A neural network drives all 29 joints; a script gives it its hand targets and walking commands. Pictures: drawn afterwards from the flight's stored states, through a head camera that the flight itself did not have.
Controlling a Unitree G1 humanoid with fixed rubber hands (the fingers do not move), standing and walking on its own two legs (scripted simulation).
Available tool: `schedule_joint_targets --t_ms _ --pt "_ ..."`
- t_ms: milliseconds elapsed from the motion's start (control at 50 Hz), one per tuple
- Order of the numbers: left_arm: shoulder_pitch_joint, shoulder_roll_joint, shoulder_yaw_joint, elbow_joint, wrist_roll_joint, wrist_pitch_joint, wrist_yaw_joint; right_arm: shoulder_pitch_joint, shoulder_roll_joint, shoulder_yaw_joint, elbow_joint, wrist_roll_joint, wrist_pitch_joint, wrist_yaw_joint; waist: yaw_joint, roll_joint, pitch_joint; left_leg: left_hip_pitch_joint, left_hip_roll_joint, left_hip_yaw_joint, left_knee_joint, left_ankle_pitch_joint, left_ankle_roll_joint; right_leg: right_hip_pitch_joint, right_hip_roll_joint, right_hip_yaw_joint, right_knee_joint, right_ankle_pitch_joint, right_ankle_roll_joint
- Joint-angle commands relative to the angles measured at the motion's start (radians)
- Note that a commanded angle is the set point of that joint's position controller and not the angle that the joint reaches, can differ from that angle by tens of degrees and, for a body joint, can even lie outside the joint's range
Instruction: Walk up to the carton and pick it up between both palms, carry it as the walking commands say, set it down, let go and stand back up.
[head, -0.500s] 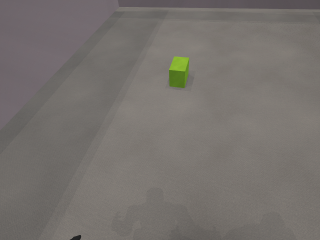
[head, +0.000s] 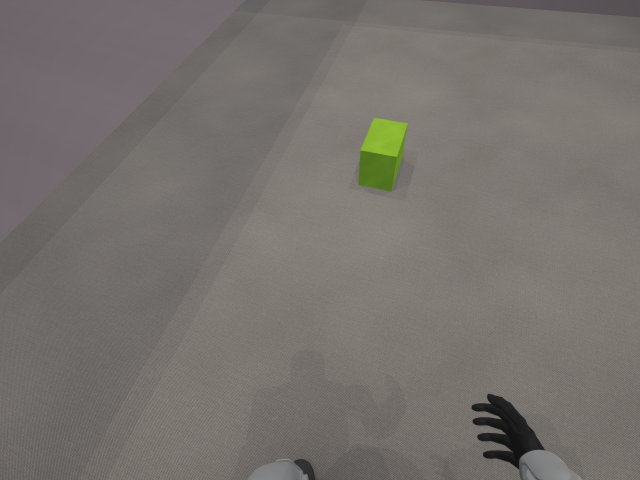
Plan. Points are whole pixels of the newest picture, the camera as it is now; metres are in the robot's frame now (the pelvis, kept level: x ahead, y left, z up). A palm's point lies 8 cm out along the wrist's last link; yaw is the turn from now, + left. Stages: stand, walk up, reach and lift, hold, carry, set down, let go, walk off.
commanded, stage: walk up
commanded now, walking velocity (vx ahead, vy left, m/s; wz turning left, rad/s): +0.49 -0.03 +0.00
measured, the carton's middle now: (382, 154) +1.48 -0.09 -0.66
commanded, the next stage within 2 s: none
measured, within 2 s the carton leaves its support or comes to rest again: neither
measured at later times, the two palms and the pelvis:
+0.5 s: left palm (249, 296) +0.40 +0.20 -0.11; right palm out of the picture +0.14 -0.24 -0.10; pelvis +0.24 -0.01 +0.02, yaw +0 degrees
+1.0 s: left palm (240, 302) +0.39 +0.21 -0.11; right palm (489, 204) +0.64 -0.25 -0.10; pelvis +0.49 -0.03 +0.02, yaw +0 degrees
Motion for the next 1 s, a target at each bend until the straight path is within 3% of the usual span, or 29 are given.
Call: schedule_joint_targets --t_ms 0,20,40,80,100,120,140,160,200,260,360,400,440,480,520,540,560,580,600,640,680,700,740,880,900,940,980 --pt "0.017 0.112 0.019 -0.026 -0.001 0.003 -0.001 0.426 -0.241 -0.070 0.088 -0.032 -0.042 -0.040 -0.230 0.077 -0.231 0.653 0.191 -0.270 -0.061 -0.140 0.048 -0.431 0.009 -0.036 0.640 0.322 -0.100" --pt "0.065 0.055 0.007 -0.070 0.001 -0.003 -0.005 0.509 -0.365 -0.092 0.092 -0.028 -0.047 -0.053 -0.238 0.301 -0.318 0.779 0.510 -0.796 -0.274 -0.053 0.125 -0.699 0.124 0.036 0.887 -0.117 -0.086" --pt "0.016 0.092 0.015 -0.077 0.008 -0.002 -0.005 0.447 -0.313 -0.079 0.097 -0.008 -0.046 -0.052 -0.188 0.229 -0.287 0.678 0.485 -0.780 -0.299 -0.122 0.155 -0.708 0.041 0.148 0.986 -0.072 -0.115" --pt "-0.114 0.071 0.013 -0.096 0.011 -0.001 -0.013 0.291 -0.154 -0.039 0.088 -0.001 -0.053 -0.047 -0.126 0.111 -0.072 0.412 0.329 -0.509 -0.302 -0.115 0.118 -0.701 -0.017 0.157 0.932 0.101 -0.126" --pt "-0.102 0.065 0.017 -0.079 0.012 0.016 -0.019 0.276 -0.113 -0.031 0.081 0.008 -0.058 -0.051 -0.098 0.062 -0.034 0.343 0.298 -0.428 -0.293 0.000 0.093 -0.666 -0.031 0.149 0.895 0.142 -0.114" --pt "-0.079 0.077 0.029 -0.062 0.018 0.039 -0.029 0.305 -0.123 -0.036 0.090 0.017 -0.060 -0.060 -0.084 0.032 -0.032 0.316 0.292 -0.378 -0.260 0.194 0.072 -0.631 -0.027 0.145 0.886 0.172 -0.093" --pt "-0.062 0.068 0.025 -0.060 0.021 0.056 -0.038 0.324 -0.132 -0.039 0.098 0.023 -0.065 -0.065 -0.072 0.068 -0.045 0.320 0.281 -0.328 -0.238 0.334 0.057 -0.622 -0.018 0.133 0.874 0.200 -0.077" --pt "-0.070 0.056 0.017 -0.061 0.024 0.067 -0.045 0.337 -0.129 -0.039 0.104 0.025 -0.070 -0.066 -0.068 0.118 -0.047 0.319 0.265 -0.285 -0.237 0.381 0.045 -0.627 -0.014 0.116 0.857 0.224 -0.069" --pt "-0.153 0.048 0.007 -0.087 0.028 0.085 -0.057 0.376 -0.115 -0.038 0.110 0.022 -0.071 -0.066 -0.082 0.168 -0.015 0.305 0.250 -0.239 -0.272 0.308 0.040 -0.671 -0.018 0.091 0.817 0.290 -0.057" --pt "-0.279 0.048 0.005 -0.124 0.028 0.099 -0.074 0.441 -0.119 -0.046 0.106 0.018 -0.067 -0.071 -0.115 0.164 0.042 0.326 0.262 -0.212 -0.315 0.221 0.044 -0.766 -0.022 0.085 0.746 0.384 -0.037" --pt "-0.462 0.036 -0.004 -0.180 0.014 0.090 -0.089 0.513 -0.110 -0.048 0.106 0.011 -0.064 -0.077 -0.161 0.164 0.101 0.370 0.245 -0.157 -0.358 0.202 0.041 -0.775 -0.002 0.031 0.495 0.451 -0.026" --pt "-0.507 0.033 -0.009 -0.194 0.006 0.076 -0.089 0.524 -0.110 -0.047 0.111 0.005 -0.066 -0.075 -0.176 0.204 0.108 0.377 0.230 -0.131 -0.364 0.179 0.050 -0.708 0.014 -0.005 0.372 0.442 -0.035" --pt "-0.529 0.029 -0.013 -0.204 0.003 0.055 -0.084 0.517 -0.087 -0.039 0.131 -0.003 -0.062 -0.069 -0.179 0.283 0.098 0.326 0.188 -0.054 -0.381 0.050 0.060 -0.570 0.040 -0.053 0.270 0.366 -0.051" --pt "-0.510 0.048 0.000 -0.196 0.010 0.046 -0.074 0.527 -0.111 -0.044 0.148 -0.007 -0.055 -0.074 -0.166 0.238 0.097 0.357 0.225 -0.080 -0.324 0.157 0.069 -0.524 0.058 -0.084 0.232 0.289 -0.066" --pt "-0.374 0.073 0.016 -0.156 0.017 0.030 -0.053 0.518 -0.136 -0.045 0.168 0.002 -0.049 -0.078 -0.093 0.123 -0.004 0.374 0.201 -0.040 -0.080 0.375 0.059 -0.345 0.085 -0.124 0.123 0.267 -0.092" --pt "-0.228 0.126 0.034 -0.108 0.028 0.016 -0.039 0.524 -0.109 -0.032 0.167 0.001 -0.049 -0.077 -0.040 0.043 -0.118 0.267 0.159 -0.030 0.147 0.346 0.042 -0.123 0.054 -0.083 0.123 0.268 -0.117" --pt "-0.041 0.232 0.060 -0.068 0.051 0.002 -0.022 0.501 -0.051 -0.019 0.135 0.001 -0.058 -0.075 0.027 -0.128 -0.227 0.046 0.096 -0.040 0.457 -0.009 0.017 0.076 -0.166 0.200 0.083 0.203 -0.149" --pt "0.038 0.308 0.069 -0.068 0.044 0.001 -0.018 0.548 0.030 -0.005 0.113 0.017 -0.060 -0.073 0.033 -0.304 -0.336 -0.181 -0.010 -0.104 0.692 -0.381 -0.016 0.217 -0.429 0.625 -0.080 0.137 -0.264" --pt "0.024 0.290 0.059 -0.077 0.024 0.002 -0.022 0.498 -0.061 -0.029 0.127 0.005 -0.047 -0.077 -0.002 -0.084 -0.313 -0.208 0.046 -0.199 0.785 -0.367 -0.010 0.134 -0.426 0.645 -0.077 0.163 -0.244" --pt "-0.178 0.157 0.030 -0.111 0.014 -0.013 -0.019 0.417 -0.035 -0.033 0.122 0.007 -0.043 -0.065 -0.072 -0.060 -0.101 -0.188 0.106 -0.195 0.735 -0.202 -0.014 -0.093 -0.283 0.387 -0.074 0.311 -0.224" --pt "-0.215 0.093 0.015 -0.118 0.011 -0.023 -0.022 0.418 -0.016 -0.037 0.115 -0.002 -0.014 -0.050 -0.111 -0.115 -0.040 -0.101 0.111 -0.169 0.663 -0.121 -0.032 -0.234 -0.203 0.242 -0.113 0.339 -0.180" --pt "-0.203 0.090 0.011 -0.112 0.012 -0.028 -0.024 0.408 -0.011 -0.037 0.112 -0.005 0.001 -0.042 -0.119 -0.139 -0.027 -0.086 0.106 -0.154 0.634 -0.090 -0.038 -0.264 -0.190 0.202 -0.123 0.369 -0.174" --pt "-0.156 0.092 0.006 -0.101 0.011 -0.035 -0.022 0.360 -0.005 -0.035 0.099 -0.006 0.019 -0.030 -0.112 -0.146 -0.009 -0.102 0.104 -0.133 0.578 -0.035 -0.045 -0.272 -0.188 0.148 -0.138 0.390 -0.169" --pt "-0.042 0.129 0.013 -0.057 0.009 -0.028 -0.007 0.073 -0.023 -0.021 0.017 0.004 0.017 -0.003 -0.044 -0.128 0.096 -0.114 0.080 -0.075 0.209 0.076 -0.086 -0.237 -0.183 0.092 -0.234 0.243 -0.175" --pt "-0.028 0.129 0.013 -0.048 0.008 -0.027 -0.006 0.038 -0.021 -0.019 0.008 0.006 0.012 0.000 -0.036 -0.135 0.100 -0.099 0.073 -0.059 0.160 0.079 -0.084 -0.222 -0.182 0.078 -0.240 0.252 -0.179" --pt "-0.013 0.120 0.013 -0.028 0.002 -0.015 -0.009 -0.009 -0.027 -0.015 -0.010 0.010 0.003 -0.004 -0.040 -0.219 0.085 0.004 0.057 -0.027 0.092 0.042 -0.075 -0.228 -0.135 0.001 -0.223 0.249 -0.183" --pt "0.016 0.127 0.015 -0.007 0.005 -0.006 -0.006 0.009 -0.044 -0.020 -0.002 0.006 -0.009 -0.013 -0.043 -0.174 0.080 0.049 0.041 -0.002 0.068 -0.016 -0.072 -0.204 -0.145 0.023 -0.176 0.304 -0.187"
